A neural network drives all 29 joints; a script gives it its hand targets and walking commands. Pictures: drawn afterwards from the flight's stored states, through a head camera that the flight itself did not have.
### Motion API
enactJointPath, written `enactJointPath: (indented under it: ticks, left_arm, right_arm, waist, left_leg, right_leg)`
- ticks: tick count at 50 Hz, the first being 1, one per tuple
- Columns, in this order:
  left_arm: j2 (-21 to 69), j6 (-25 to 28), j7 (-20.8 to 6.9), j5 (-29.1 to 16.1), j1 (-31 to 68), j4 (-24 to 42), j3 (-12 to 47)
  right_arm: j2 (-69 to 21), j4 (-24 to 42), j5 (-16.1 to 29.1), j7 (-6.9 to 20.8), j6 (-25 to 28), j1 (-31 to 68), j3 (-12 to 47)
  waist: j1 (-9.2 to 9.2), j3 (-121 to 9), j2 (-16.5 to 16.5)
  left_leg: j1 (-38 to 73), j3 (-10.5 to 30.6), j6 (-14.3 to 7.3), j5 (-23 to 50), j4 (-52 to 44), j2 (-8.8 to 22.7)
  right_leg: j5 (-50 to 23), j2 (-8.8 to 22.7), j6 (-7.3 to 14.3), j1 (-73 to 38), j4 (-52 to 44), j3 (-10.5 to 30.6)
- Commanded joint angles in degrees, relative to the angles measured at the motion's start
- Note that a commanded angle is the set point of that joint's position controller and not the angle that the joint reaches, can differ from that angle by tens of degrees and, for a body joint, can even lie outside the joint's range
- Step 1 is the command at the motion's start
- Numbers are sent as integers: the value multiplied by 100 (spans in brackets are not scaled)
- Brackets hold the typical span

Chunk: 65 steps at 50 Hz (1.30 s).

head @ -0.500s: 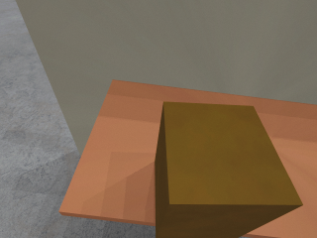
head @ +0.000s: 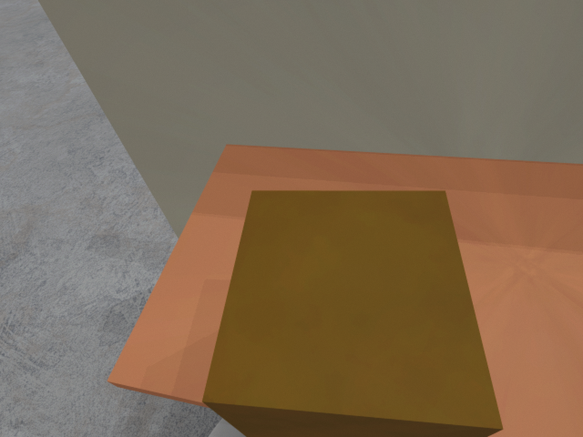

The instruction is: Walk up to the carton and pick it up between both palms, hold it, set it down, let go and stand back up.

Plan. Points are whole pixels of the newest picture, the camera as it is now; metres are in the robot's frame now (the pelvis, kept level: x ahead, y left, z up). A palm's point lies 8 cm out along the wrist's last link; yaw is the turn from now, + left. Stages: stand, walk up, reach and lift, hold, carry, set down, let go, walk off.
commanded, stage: walk up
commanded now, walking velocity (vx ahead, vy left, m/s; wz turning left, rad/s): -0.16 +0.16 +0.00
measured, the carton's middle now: (342, 334) +0.24 -0.06 +0.08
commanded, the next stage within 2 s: none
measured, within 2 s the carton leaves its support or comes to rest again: neither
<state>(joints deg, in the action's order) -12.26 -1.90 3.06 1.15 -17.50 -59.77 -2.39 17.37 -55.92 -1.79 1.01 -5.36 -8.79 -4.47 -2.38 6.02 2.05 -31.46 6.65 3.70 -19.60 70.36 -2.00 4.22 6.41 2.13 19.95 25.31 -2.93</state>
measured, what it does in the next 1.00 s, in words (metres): steps on the spot: left foot, then right foot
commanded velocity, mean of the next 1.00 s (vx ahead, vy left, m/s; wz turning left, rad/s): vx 0.05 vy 0.01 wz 0.00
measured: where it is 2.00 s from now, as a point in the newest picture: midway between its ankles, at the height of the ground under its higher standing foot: outside the picture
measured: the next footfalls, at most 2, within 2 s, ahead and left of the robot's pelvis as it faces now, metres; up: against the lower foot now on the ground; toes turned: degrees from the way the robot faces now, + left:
left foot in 0.26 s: -0.07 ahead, +0.17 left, +0.00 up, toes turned +3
right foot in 0.98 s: +0.14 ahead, -0.07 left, +0.00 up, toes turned -6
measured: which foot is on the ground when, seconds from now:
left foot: up 0.00-0.24, down 0.26-1.00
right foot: down 0.00-0.26, up 0.28-0.96, down 0.98-1.00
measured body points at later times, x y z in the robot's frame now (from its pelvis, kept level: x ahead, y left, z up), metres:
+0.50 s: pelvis -0.07 +0.10 +0.01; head -0.05 +0.16 +0.46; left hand -0.10 +0.34 -0.17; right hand -0.10 -0.15 -0.11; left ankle -0.11 +0.16 -0.74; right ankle -0.06 -0.08 -0.67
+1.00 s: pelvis +0.02 +0.03 -0.02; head +0.07 +0.03 +0.43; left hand +0.13 +0.25 -0.17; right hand -0.12 -0.15 -0.16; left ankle -0.11 +0.16 -0.74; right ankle +0.10 -0.07 -0.75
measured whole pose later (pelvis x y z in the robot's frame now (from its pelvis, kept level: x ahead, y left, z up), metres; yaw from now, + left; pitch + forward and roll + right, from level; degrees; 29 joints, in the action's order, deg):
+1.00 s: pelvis +0.02 +0.03 -0.02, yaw +0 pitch +1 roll +1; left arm -8.9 0.7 0.3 0.3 -5.0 -59.4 -1.3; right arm 5.6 -67.8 -1.1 -1.8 3.4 -29.2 1.2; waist 3.2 4.2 -0.5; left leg -0.8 -2.8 0.9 -24.9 25.6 1.7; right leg 7.9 2.1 0.7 22.8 30.9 -5.7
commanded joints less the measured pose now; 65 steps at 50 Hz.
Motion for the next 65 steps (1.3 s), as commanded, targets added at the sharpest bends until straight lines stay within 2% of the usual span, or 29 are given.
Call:
enactJointPath:
  ticks: [1, 6, 9, 11, 12, 13, 14, 15, 18, 20, 22, 24, 25, 27, 31, 33, 40, 43, 45, 47, 48, 50, 51, 52, 54, 56, 58, 62, 65]
  left_arm:
    - [-1138, 71, -26, 24, 370, 587, -225]
    - [-1361, -36, -35, 103, 303, 664, -355]
    - [-1488, -121, -22, 82, 202, 681, -452]
    - [-1061, -139, -72, -5, -173, 630, -380]
    - [-628, -171, -124, -87, -530, 591, -255]
    - [-445, -243, -120, -84, -414, 614, -193]
    - [-608, -354, -138, -64, -301, 584, -270]
    - [-626, -373, -172, -70, 100, 693, -284]
    - [-579, -227, -372, -143, -418, 242, -280]
    - [-411, -161, -311, -122, -978, -159, -209]
    - [-398, -127, -273, -72, -385, -91, -159]
    - [-354, -91, -267, -1, 212, 93, -111]
    - [-570, -62, -295, -5, 331, 147, -213]
    - [-566, -9, -311, 7, 413, 60, -189]
    - [-418, 58, -347, 56, 350, -193, -164]
    - [-217, 33, -364, 37, 137, -274, -104]
    - [-23, 48, -379, -14, 833, 30, -43]
    - [89, 125, -320, -106, 1009, 125, 68]
    - [17, 183, -278, -95, 883, 115, 65]
    - [-196, 286, -221, -100, 166, -97, -17]
    - [-451, 378, -186, -85, -306, -262, -98]
    - [-881, 496, -130, 9, -813, -401, -174]
    - [-922, 457, -121, -64, -605, -315, -131]
    - [-579, 422, -116, -125, -226, -258, -45]
    - [-671, 366, -52, -86, -169, -49, -36]
    - [-596, 303, 23, -128, -81, -69, -28]
    - [-844, 247, 41, -136, 357, 166, -129]
    - [-804, 125, 31, -54, 309, 249, -132]
    - [-978, 61, 66, -1, 339, 385, -205]
  right_arm:
    - [184, 204, -38, 87, -31, -691, 7]
    - [266, 170, 40, 36, -28, -1065, 61]
    - [281, -60, 110, -6, -3, -1752, 70]
    - [158, -201, 100, -82, 127, -1897, 130]
    - [286, -15, 65, -89, 228, -1515, 154]
    - [435, 84, 50, -82, 282, -1262, 187]
    - [525, 149, 12, -82, 339, -1150, 193]
    - [599, 53, 23, -77, 403, -1041, 189]
    - [16, 92, 64, -171, 582, -146, 316]
    - [213, 69, 180, -223, 711, -466, 293]
    - [-98, -255, 209, -198, 791, -1559, 419]
    - [-348, -542, 207, -263, 784, -2029, 528]
    - [145, -590, 117, -273, 807, -2465, 350]
    - [277, -629, 147, -340, 811, -2420, 305]
    - [-105, -834, 103, -404, 926, -2838, 379]
    - [-69, -890, 85, -419, 957, -2874, 357]
    - [-622, -1003, 11, -283, 983, -2492, 463]
    - [-581, -990, 71, -331, 948, -2230, 497]
    - [-347, -1092, 56, -316, 930, -2425, 437]
    - [-201, -1130, 84, -327, 897, -2310, 382]
    - [-296, -1144, 102, -332, 909, -2405, 405]
    - [-700, -1101, 202, -363, 876, -2851, 493]
    - [-792, -1191, 274, -400, 735, -3080, 450]
    - [-638, -1169, 211, -392, 639, -2748, 385]
    - [-119, -1121, 77, -342, 403, -2057, 143]
    - [-536, -988, -3, -267, 208, -1864, 193]
    - [-576, -772, 18, -242, 61, -1659, 138]
    - [-198, -348, 49, -92, -60, -1453, 28]
    - [141, -49, 29, 31, -61, -1075, -41]
  waist:
    - [259, -732, -1769]
    - [132, -937, -2177]
    - [200, -916, -1924]
    - [157, -488, -246]
    - [77, -217, 1452]
    - [144, 224, 1922]
    - [154, 457, 1524]
    - [252, 765, 1897]
    - [-409, 495, 834]
    - [-387, -281, 609]
    - [186, -683, 659]
    - [472, -496, 846]
    - [751, -669, 1075]
    - [749, -434, 933]
    - [732, -21, 104]
    - [599, -99, 202]
    - [410, 292, 953]
    - [361, 439, 906]
    - [384, 143, 846]
    - [16, -394, 495]
    - [-158, -807, -13]
    - [-153, -1812, -1348]
    - [-68, -2043, -1645]
    - [23, -1652, -1593]
    - [-50, -549, -468]
    - [158, 131, -242]
    - [312, 486, -449]
    - [359, -151, -1383]
    - [275, -405, -1539]
  left_leg:
    - [233, -348, 157, 126, -277, -33]
    - [1341, -823, -2, -799, -2496, 171]
    - [2306, -892, -342, -762, -4259, 306]
    - [2513, -293, -538, -157, -5745, 533]
    - [2238, 1051, -639, -1237, -6221, 1608]
    - [1397, 1673, -662, -2328, -6675, 2285]
    - [654, 1574, -615, -2912, -7120, 2338]
    - [-94, 1755, -687, -3362, -7423, 2326]
    - [1222, -214, 45, 184, -6553, 1031]
    - [2640, -660, 203, 1404, -6086, 1016]
    - [2845, -126, 90, 814, -6039, 1171]
    - [3130, 142, -80, 1704, -5818, 1368]
    - [4195, 742, -219, -160, -6122, 1818]
    - [4677, 946, -327, -342, -6198, 2131]
    - [4425, 757, -293, 3324, -5596, 2273]
    - [4228, 497, -366, 3965, -5407, 2194]
    - [2587, -315, -914, 2887, -5653, 1573]
    - [2203, -721, -983, 5088, -5202, 1195]
    - [2240, -660, -1045, 4749, -4984, 1250]
    - [2159, -678, -960, 3853, -4197, 1054]
    - [1918, -680, -818, 2765, -3622, 829]
    - [1064, -785, -495, -1405, -2288, 285]
    - [1240, -658, -472, -1772, -1913, 274]
    - [1403, -497, -461, -1639, -1963, 447]
    - [916, -319, -355, -1546, -1184, 443]
    - [1027, -74, -301, -779, -1180, 539]
    - [927, -4, -150, -700, -827, 371]
    - [697, -59, -68, -58, -246, 113]
    - [266, -72, 71, 113, 288, 2]
  right_leg:
    - [1915, 944, 159, -170, -1404, 991]
    - [1939, 1086, 205, -300, -1749, 1091]
    - [1773, 1251, 93, -214, -1814, 1278]
    - [2004, 541, -188, 263, -451, 724]
    - [2619, -212, -253, 1196, 929, 65]
    - [2730, -566, -300, 1606, 1588, 124]
    - [2131, -703, -266, 1402, 2118, 522]
    - [1880, -643, -176, 1248, 2333, 832]
    - [969, -901, -87, 915, 2662, 876]
    - [854, -1014, -191, 1204, 2891, 562]
    - [767, -800, -267, 836, 2637, 521]
    - [909, -607, -376, 1019, 2300, 512]
    - [1082, -619, -482, 2036, 2860, 218]
    - [996, -369, -604, 2593, 2734, 404]
    - [1232, -335, -661, 2390, 2970, 214]
    - [1293, -352, -653, 2178, 3058, 131]
    - [765, -266, -568, 1325, 2348, -148]
    - [568, -557, -392, 548, 1313, -394]
    - [421, -621, -334, -12, 942, -531]
    - [-478, -520, -253, -1171, 66, -348]
    - [-1439, -278, -252, -2088, -233, -135]
    - [-4674, 1304, 116, -3667, 152, 1404]
    - [-4229, 1760, 697, -3423, -58, 1856]
    - [-3108, 1588, 787, -2559, -413, 1980]
    - [-2196, 1903, 363, -1457, -749, 2272]
    - [-791, 1686, 64, -468, -1214, 2024]
    - [-1613, 1472, -70, 60, -995, 1384]
    - [1008, 1139, -104, 265, -1244, 894]
    - [1732, 1159, 27, 93, -1317, 957]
